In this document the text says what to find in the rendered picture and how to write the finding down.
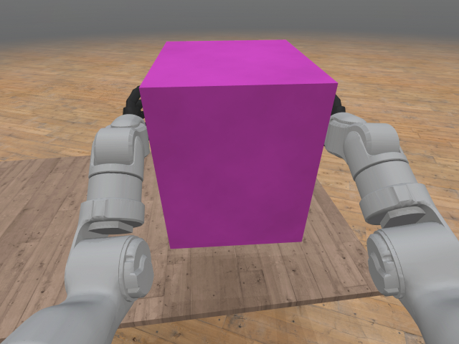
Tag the left robot forearm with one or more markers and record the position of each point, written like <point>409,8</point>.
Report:
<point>114,191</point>

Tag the carton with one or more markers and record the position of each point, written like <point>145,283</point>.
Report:
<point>236,130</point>

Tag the right robot forearm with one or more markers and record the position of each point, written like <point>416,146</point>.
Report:
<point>390,194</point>

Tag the robot left hand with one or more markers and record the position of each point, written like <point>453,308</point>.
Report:
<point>133,104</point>

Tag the robot right hand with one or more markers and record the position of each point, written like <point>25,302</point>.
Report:
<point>337,108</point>

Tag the robot left upper arm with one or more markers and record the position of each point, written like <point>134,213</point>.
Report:
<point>104,277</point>

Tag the robot right upper arm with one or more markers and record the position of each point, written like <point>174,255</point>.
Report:
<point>419,265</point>

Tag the table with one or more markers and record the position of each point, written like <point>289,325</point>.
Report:
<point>39,212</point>

